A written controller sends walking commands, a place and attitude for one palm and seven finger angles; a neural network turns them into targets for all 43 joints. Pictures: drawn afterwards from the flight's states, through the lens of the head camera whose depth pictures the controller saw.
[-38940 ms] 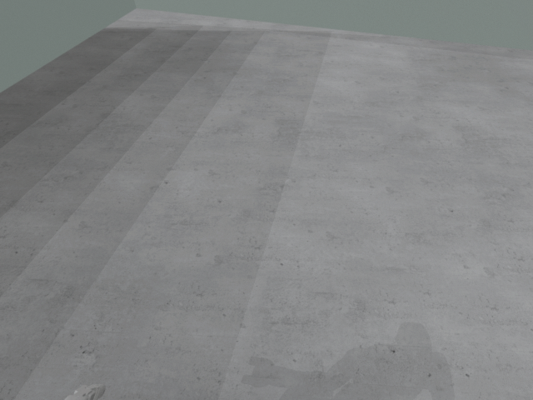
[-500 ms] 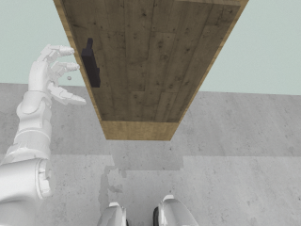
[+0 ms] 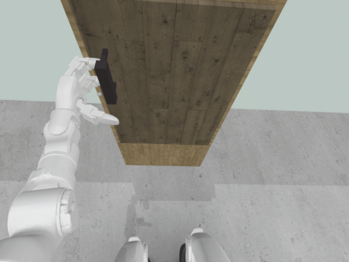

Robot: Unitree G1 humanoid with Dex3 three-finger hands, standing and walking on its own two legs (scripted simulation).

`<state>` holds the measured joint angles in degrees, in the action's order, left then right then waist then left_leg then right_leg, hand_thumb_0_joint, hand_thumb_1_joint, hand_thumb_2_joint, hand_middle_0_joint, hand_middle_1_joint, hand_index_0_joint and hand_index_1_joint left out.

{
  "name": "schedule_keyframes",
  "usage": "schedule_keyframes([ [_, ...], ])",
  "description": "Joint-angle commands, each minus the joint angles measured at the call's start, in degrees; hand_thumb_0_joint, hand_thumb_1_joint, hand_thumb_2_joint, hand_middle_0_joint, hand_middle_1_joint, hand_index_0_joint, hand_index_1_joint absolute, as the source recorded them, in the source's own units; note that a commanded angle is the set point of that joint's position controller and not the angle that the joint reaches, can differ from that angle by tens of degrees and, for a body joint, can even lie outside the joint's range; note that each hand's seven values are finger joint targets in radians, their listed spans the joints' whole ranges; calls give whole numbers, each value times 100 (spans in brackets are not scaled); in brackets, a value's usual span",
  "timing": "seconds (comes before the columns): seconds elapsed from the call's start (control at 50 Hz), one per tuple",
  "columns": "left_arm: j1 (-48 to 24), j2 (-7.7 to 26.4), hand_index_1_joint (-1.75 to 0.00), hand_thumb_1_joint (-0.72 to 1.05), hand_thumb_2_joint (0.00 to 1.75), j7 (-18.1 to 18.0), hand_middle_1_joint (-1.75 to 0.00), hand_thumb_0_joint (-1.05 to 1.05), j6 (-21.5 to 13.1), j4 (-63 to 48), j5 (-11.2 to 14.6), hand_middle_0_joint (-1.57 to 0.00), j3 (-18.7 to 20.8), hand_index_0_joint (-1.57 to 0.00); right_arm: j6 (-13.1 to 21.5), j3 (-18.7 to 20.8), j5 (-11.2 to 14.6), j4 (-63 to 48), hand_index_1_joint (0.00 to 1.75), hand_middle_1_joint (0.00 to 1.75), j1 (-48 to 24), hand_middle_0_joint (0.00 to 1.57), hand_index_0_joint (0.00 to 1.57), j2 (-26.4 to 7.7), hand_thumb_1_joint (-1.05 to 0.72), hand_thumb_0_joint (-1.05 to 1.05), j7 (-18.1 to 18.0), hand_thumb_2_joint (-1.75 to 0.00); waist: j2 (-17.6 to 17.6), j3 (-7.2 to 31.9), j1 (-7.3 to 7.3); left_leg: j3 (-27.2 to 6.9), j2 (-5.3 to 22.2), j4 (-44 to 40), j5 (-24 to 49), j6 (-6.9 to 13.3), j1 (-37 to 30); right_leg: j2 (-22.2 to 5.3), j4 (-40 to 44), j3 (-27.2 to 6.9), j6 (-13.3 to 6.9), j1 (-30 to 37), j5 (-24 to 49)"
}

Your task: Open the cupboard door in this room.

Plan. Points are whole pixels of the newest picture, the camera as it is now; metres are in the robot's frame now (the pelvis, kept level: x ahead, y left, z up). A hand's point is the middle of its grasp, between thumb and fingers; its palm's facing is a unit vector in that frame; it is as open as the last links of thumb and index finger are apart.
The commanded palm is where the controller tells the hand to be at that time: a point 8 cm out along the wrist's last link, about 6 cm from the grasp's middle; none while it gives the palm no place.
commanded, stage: slide the fingers in behind the handle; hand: left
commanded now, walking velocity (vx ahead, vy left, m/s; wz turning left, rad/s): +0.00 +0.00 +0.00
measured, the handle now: (108, 77) +0.53 +0.13 +0.06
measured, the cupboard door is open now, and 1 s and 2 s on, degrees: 0 0 2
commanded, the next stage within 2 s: close the thumb around the handle in 0.90 s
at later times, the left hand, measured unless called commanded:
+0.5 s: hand (114, 95) +0.47 +0.12 +0.06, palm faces -0.07 -1.00 -0.01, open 14.0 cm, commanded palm +0.45 +0.17 +0.06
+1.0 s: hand (116, 94) +0.48 +0.11 +0.06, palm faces -0.05 -1.00 -0.02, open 14.0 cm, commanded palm +0.45 +0.16 +0.06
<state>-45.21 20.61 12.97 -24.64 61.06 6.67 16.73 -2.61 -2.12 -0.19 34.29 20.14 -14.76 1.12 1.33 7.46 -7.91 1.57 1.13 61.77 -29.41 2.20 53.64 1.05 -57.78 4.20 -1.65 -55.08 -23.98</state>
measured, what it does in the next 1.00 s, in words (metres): stands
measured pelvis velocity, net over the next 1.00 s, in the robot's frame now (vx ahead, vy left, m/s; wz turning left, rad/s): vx -0.01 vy -0.01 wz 0.01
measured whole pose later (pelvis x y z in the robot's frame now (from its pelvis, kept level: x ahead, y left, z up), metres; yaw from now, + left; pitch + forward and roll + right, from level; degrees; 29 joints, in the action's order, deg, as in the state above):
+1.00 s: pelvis -0.01 -0.01 +0.00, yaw +1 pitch +21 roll -1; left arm -47.0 16.7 6.6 -26.2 62.4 5.1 13.9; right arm -1.4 -1.3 -0.8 35.3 20.7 -15.1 1.5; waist 1.6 7.5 -7.9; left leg 1.6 0.7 61.8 -28.7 1.6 54.1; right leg 0.7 -59.1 4.0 -2.3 -56.2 -24.1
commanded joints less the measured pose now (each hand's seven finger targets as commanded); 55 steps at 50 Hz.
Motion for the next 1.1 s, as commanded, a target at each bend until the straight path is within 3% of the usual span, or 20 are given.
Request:
schedule_keyframes([
  [0.0, -2295, 1166, -120, -50, 30, -115, -120, 0, -415, -1219, 46, -30, 165, -30, 92, 370, 14, -394, 30, 30, 793, 20, 20, -919, -90, 0, -59, -90, 223, 2559, -45, -294, -118, -697, 2118, -76, -1255, 104, 517, -368, 18, 1791, 1924],
  [0.02, -2209, 1198, -120, -50, 30, -127, -120, 0, -402, -1136, 32, -30, 199, -30, 89, 370, 22, -408, 30, 30, 799, 20, 20, -924, -90, 0, -58, -90, 112, 2487, -21, -286, -129, -714, 2025, -69, -1146, 102, 536, -380, 15, 1851, 1881],
  [0.06, -2404, 1215, -120, -50, 30, -135, -120, 0, -480, -1370, 10, -30, 165, -30, 105, 374, 20, -410, 30, 30, 793, 20, 20, -917, -90, 0, -67, -90, 377, 2669, -11, -309, -119, -700, 2226, -86, -1363, 105, 480, -375, 0, 1806, 2005],
  [0.1, -2420, 880, -120, -50, 30, -139, -120, 0, -508, -1515, 42, -30, -78, -30, 129, 392, 19, -398, 30, 30, 766, 20, 20, -888, -90, 0, -45, -90, 483, 2744, -49, -347, -101, -705, 2355, -117, -1612, 106, 483, -335, -5, 1672, 1999],
  [0.14, -2291, 849, -120, -50, 30, -159, -120, 0, -470, -1341, 100, -30, -54, -30, 138, 401, 24, -387, 30, 30, 799, 20, 20, -915, -90, 0, -51, -90, 226, 2591, -101, -356, -96, -691, 2335, -94, -1518, 127, 508, -311, -3, 1648, 1985],
  [0.22, -2346, 778, -120, -50, 30, -251, -120, 0, -415, -1174, 63, -30, -87, -30, 148, 405, 22, -322, 30, 30, 790, 20, 20, -911, -90, 0, -45, -90, 137, 2410, -114, -299, -131, -737, 1935, -80, -1253, 95, 578, -360, 20, 1687, 1781],
  [0.26, -2510, 817, -120, -50, 30, -300, -120, 0, -479, -1358, 6, -30, -89, -30, 169, 401, 4, -329, 30, 30, 780, 20, 20, -901, -90, 0, -43, -90, 355, 2576, -69, -323, -133, -728, 2058, -99, -1403, 88, 511, -343, 1, 1640, 1827],
  [0.32, -2412, 568, -120, -50, 30, -375, -120, 0, -514, -1280, 14, -30, -219, -30, 185, 413, -8, -325, 30, 30, 763, 20, 20, -887, -90, 0, -21, -90, 156, 2523, -99, -311, -139, -721, 1994, -87, -1373, 92, 552, -348, 13, 1638, 1779],
  [0.36, -2517, 773, -120, -50, 30, -426, -120, 0, -557, -1324, -28, -30, -74, -30, 192, 425, -19, -297, 30, 30, 788, 20, 20, -909, -90, 0, -30, -90, 287, 2635, -63, -324, -138, -702, 2082, -101, -1412, 80, 487, -346, -2, 1637, 1854],
  [0.4, -2438, 498, -120, -50, 30, -470, -120, 0, -529, -1243, -47, -30, -251, -30, 191, 415, -19, -321, 30, 30, 766, 20, 20, -866, -90, 0, -10, -90, 230, 2579, -93, -307, -145, -699, 2035, -95, -1379, 88, 502, -338, 7, 1597, 1818],
  [0.42, -2472, 553, -120, -50, 30, -502, -120, 0, -522, -1214, -50, -30, -201, -30, 188, 421, -22, -295, 30, 30, 776, 20, 20, -880, -90, 0, -10, -90, 137, 2460, -108, -302, -145, -713, 1984, -92, -1305, 84, 523, -342, 12, 1625, 1807],
  [0.48, -2465, 600, -120, -50, 30, -571, -120, 0, -560, -1343, -76, -30, -147, -30, 206, 426, -35, -329, 30, 30, 773, 20, 20, -872, -90, 0, -4, -90, 145, 2705, -50, -287, -162, -703, 1974, -89, -1307, 77, 491, -368, 12, 1762, 1856],
  [0.56, -2516, 813, -120, -50, 30, -634, -120, 0, -541, -1161, -143, -30, -4, -30, 191, 405, -40, -336, 30, 30, 773, 20, 20, -895, -90, 0, -17, -90, 0, 2472, -68, -270, -175, -714, 1771, -64, -1057, 77, 510, -397, 20, 1781, 1759],
  [0.64, -2601, 747, -120, -50, 30, -585, -120, 0, -581, -1191, -123, -30, -67, -30, 217, 394, -38, -384, 30, 30, 775, 20, 20, -885, -90, 0, -34, -90, 171, 2542, -84, -247, -208, -697, 1755, -48, -1070, 79, 510, -424, 5, 1808, 1774],
  [0.72, -2657, 627, -120, -50, 30, -516, -120, 0, -566, -1075, -78, -30, -168, -30, 231, 412, -25, -304, 30, 30, 792, 20, 20, -904, -90, 0, -42, -90, 28, 2501, -151, -287, -167, -703, 1711, -67, -1154, 78, 542, -394, 18, 1672, 1673],
  [0.76, -2741, 596, -120, -50, 30, -506, -120, 0, -599, -1269, -62, -30, -201, -30, 253, 412, -34, -315, 30, 30, 786, 20, 20, -894, -90, 0, -35, -90, 374, 2755, -83, -294, -173, -689, 1891, -88, -1372, 72, 487, -387, 1, 1641, 1768],
  [0.8, -2661, 382, -120, -50, 30, -514, -120, 0, -572, -1226, -61, -30, -355, -30, 248, 427, -40, -296, 30, 30, 794, 20, 20, -892, -90, 0, -22, -90, 234, 2699, -143, -334, -148, -687, 1950, -96, -1453, 83, 484, -338, 7, 1523, 1743],
  [0.9, -2648, 500, -120, -50, 30, -619, -120, 0, -515, -989, -124, -30, -243, -30, 218, 423, -45, -272, 30, 30, 818, 20, 20, -911, -90, 0, -18, -90, 70, 2396, -146, -316, -171, -703, 1690, -72, -1144, 72, 528, -359, 15, 1503, 1579],
  [0.98, -2703, 514, -120, -50, 30, -616, -120, 0, -570, -1095, -154, -30, -276, -30, 223, 428, -42, -287, 30, 30, 815, 20, 20, -890, -90, 0, -25, -90, 116, 2589, -164, -284, -185, -664, 1768, -58, -1191, 65, 521, -407, 22, 1635, 1726],
  [1.08, -2728, 463, -123, -22, 42, -585, -123, 0, -560, -1107, -132, -32, -314, -32, 224, 421, -38, -291, 30, 30, 818, 20, 20, -889, -90, 0, -28, -90, 188, 2617, -147, -310, -181, -676, 1863, -70, -1275, 76, 493, -382, 9, 1608, 1773],
])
